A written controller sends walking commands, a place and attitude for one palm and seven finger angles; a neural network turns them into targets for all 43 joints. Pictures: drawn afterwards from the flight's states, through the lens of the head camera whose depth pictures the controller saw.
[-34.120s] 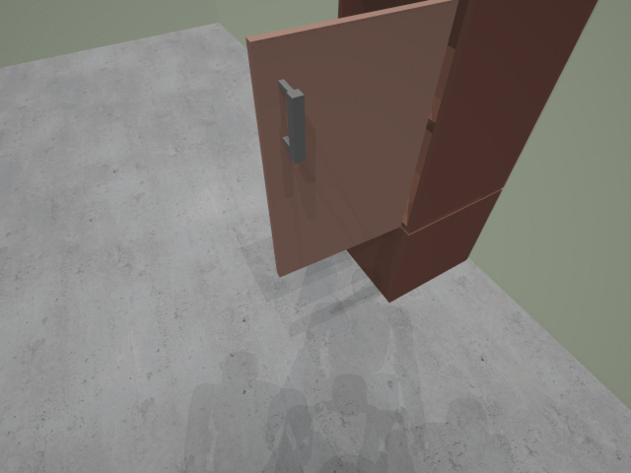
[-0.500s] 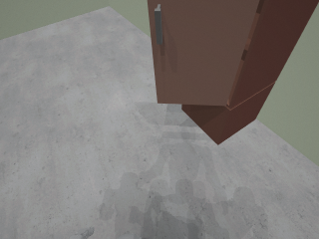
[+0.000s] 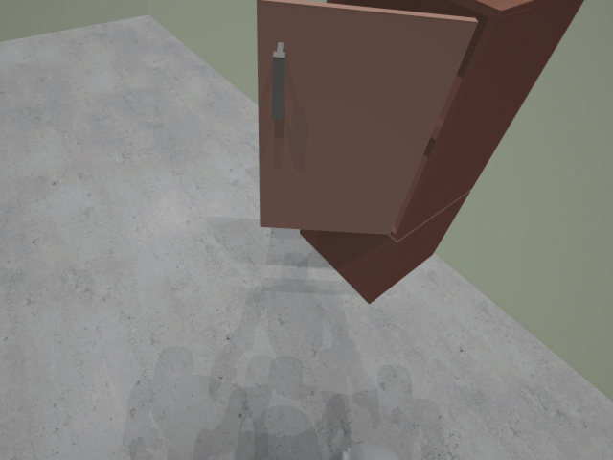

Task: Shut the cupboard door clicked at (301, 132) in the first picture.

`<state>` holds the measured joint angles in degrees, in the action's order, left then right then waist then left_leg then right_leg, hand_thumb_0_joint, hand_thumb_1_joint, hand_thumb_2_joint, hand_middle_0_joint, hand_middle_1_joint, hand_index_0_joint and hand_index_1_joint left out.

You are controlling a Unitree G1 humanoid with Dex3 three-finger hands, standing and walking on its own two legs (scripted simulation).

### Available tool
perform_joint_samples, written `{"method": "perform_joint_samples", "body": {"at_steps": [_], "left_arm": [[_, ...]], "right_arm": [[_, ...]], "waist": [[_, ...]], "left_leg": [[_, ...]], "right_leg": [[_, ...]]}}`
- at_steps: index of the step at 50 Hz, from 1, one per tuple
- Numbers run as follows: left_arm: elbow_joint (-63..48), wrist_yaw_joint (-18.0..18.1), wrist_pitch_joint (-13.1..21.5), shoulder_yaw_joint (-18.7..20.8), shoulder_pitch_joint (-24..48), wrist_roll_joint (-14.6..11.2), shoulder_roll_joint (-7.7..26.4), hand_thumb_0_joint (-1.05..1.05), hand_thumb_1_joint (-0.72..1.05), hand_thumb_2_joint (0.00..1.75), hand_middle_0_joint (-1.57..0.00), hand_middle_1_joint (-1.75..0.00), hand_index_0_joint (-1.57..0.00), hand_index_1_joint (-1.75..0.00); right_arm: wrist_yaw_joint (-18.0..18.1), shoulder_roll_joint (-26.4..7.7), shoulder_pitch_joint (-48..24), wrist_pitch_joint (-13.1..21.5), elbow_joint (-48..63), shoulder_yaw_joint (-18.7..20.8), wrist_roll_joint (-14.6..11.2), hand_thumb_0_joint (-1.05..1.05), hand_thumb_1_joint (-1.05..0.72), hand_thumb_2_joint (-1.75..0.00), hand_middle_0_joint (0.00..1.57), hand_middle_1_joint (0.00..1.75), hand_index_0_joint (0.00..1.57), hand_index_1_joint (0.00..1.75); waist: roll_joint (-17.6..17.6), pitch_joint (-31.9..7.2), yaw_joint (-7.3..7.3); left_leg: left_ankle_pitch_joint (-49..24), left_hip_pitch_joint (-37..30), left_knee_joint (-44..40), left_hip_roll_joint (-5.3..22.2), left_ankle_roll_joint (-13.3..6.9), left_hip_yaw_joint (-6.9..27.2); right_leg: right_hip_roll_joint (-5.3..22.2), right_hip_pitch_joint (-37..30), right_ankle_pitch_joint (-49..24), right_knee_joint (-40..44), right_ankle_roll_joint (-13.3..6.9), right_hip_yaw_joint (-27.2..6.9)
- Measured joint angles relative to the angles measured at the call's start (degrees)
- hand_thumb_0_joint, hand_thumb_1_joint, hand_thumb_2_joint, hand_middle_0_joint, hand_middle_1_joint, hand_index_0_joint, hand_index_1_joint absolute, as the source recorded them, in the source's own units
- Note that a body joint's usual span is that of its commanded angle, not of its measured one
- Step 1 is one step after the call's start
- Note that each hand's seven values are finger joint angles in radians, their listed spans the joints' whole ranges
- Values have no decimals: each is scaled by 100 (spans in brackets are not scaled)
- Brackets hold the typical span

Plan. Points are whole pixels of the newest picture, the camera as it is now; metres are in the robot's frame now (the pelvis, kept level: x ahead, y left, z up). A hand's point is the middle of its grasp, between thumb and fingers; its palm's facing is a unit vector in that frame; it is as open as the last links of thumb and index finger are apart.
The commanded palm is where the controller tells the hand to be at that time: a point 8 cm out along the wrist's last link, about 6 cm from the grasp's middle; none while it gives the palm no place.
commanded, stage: take the last steps up to it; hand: left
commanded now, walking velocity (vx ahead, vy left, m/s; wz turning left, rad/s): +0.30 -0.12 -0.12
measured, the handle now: (278, 81) +0.73 +0.09 +0.11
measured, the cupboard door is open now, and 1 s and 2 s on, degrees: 50 50 50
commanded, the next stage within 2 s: come to a stop and stand still in 0.48 s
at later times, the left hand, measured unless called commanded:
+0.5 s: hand (255, 398) +0.24 +0.08 -0.17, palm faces -0.01 -0.97 -0.23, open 7.2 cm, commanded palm none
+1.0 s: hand (258, 378) +0.28 +0.08 -0.18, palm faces -0.01 -0.95 -0.30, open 7.3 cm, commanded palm none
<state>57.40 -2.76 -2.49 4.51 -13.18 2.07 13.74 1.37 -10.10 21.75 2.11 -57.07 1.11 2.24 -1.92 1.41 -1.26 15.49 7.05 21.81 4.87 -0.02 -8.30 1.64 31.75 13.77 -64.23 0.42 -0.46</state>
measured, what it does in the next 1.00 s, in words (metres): walks ahead: right foot, then left foot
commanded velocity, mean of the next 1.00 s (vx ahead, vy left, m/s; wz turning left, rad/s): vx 0.03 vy -0.02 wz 0.02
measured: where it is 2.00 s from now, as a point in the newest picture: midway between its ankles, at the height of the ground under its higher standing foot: outside the picture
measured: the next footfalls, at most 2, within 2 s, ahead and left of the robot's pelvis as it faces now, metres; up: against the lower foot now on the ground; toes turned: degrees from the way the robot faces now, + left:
right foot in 0.24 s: +0.20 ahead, -0.18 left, +0.00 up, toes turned -5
left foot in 0.68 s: +0.36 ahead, +0.00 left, +0.00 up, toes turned +6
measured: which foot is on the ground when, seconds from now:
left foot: down 0.00-0.26, up 0.28-0.66, down 0.68-0.98, up 1.00-1.00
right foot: up 0.00-0.22, down 0.24-1.00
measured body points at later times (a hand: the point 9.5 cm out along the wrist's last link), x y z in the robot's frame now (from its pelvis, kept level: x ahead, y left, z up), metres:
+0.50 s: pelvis +0.18 -0.10 -0.01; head +0.21 -0.11 +0.44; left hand +0.24 +0.13 -0.15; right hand +0.20 -0.34 -0.17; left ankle +0.19 +0.03 -0.68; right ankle +0.16 -0.17 -0.75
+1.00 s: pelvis +0.25 -0.12 -0.02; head +0.31 -0.15 +0.42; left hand +0.28 +0.13 -0.16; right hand +0.32 -0.36 -0.19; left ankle +0.31 +0.00 -0.74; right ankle +0.16 -0.19 -0.75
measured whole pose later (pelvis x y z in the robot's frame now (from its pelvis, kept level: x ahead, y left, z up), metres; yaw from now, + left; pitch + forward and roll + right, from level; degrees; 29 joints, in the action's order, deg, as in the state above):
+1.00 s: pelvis +0.25 -0.12 -0.02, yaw -2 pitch +2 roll +1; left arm 57.7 2.7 -1.7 1.8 -12.8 1.5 9.9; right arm 1.8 -11.4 6.3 -3.6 -57.6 2.7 0.5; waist 2.6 6.2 0.7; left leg 14.3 24.5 34.8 2.0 -0.7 -5.5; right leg -1.8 9.3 24.8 -31.7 -4.3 3.4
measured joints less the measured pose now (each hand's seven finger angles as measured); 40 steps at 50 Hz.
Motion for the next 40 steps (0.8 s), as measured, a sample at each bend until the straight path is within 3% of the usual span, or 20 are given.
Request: {"method": "perform_joint_samples", "body": {"at_steps": [3,6,11,12,14,17,19,23,26,31,34,37,40], "left_arm": [[-5,9,10,-18,113,-10,2,1,91,90,-19,-30,-20,-30],[34,5,10,-76,278,-21,-39,1,91,90,-19,-30,-20,-30],[40,0,146,-162,589,-54,-156,1,91,90,-19,-30,-20,-30],[14,1,234,-175,616,-53,-163,1,91,90,-19,-30,-20,-30],[23,75,453,-163,715,-57,-268,1,91,90,-19,-30,-20,-30],[47,192,570,-208,674,-105,-432,1,91,90,-19,-30,-20,-30],[101,281,590,-191,553,-153,-502,0,92,90,-20,-30,-20,-30],[242,375,650,-189,302,-129,-421,-2,95,90,-20,-30,-20,-30],[387,381,658,-247,96,-107,-431,-1,94,90,-20,-30,-20,-30],[623,367,636,-341,-229,-95,-528,0,93,90,-19,-30,-20,-30],[754,412,558,-403,-424,-135,-612,0,92,90,-20,-30,-20,-30],[792,525,385,-451,-448,-168,-634,0,91,90,-20,-30,-20,-30],[654,546,207,-459,-370,-165,-667,1,91,90,-20,-30,-20,-30]], "right_arm": [[-5,36,183,15,-132,16,-12,0,-90,-90,20,30,20,30],[-27,63,320,12,-241,41,7,0,-90,-90,20,30,20,30],[-76,82,506,-54,-439,81,14,0,-90,-90,20,30,20,30],[-91,94,571,-71,-491,83,-9,0,-90,-90,20,30,20,30],[-126,78,448,-170,-649,92,-92,0,-90,-90,20,30,20,30],[-135,53,90,-276,-651,128,-143,0,-90,-90,20,30,20,30],[-126,37,-167,-255,-549,161,-126,1,-90,-90,20,30,20,30],[-120,14,-623,-203,-277,188,-71,0,-91,-90,19,30,20,30],[-139,9,-939,-198,-152,178,-69,0,-91,-90,19,30,20,30],[-187,67,-1360,-170,-80,108,-92,0,-91,-90,19,30,20,30],[-152,102,-1474,-79,-75,17,-86,0,-91,-90,19,30,20,30],[-63,211,-1501,-46,-117,-67,-119,0,-91,-90,19,30,20,30],[25,245,-1544,-185,-130,-96,-174,0,-91,-90,19,30,20,30]], "waist": [[11,66,-19],[50,158,-106],[174,287,-296],[178,279,-296],[309,373,-224],[343,445,-169],[345,403,-139],[380,213,-110],[385,109,-54],[300,88,120],[251,111,198],[16,154,254],[-50,202,327]], "left_leg": [[31,-273,-247,44,82,-126],[176,-499,-315,103,197,-244],[705,-731,48,284,500,-342],[905,-689,344,335,535,-322],[1342,-195,1742,483,335,-16],[1303,878,3970,197,79,517],[902,1450,4490,113,52,564],[414,2134,4069,97,136,488],[248,2265,3333,82,192,399],[23,1972,1987,-25,153,298],[-961,1492,1140,-141,14,320],[-376,1309,1202,-307,-211,238],[-268,1262,1070,-386,-207,145]], "right_leg": [[144,192,-291,336,55,15],[252,119,-366,1181,51,195],[127,-501,-204,2735,-145,509],[73,-750,-265,3071,-211,545],[-52,-797,-46,2827,-307,620],[-83,-1156,135,2977,-347,693],[-133,-1490,55,3386,-377,742],[-266,-2058,-37,4083,-458,890],[-357,-2390,46,4324,-475,956],[-448,-2828,374,4357,-448,982],[-449,-2931,767,3970,-359,957],[-248,-2831,950,3389,-160,844],[-165,-2715,1126,3212,-28,666]]}}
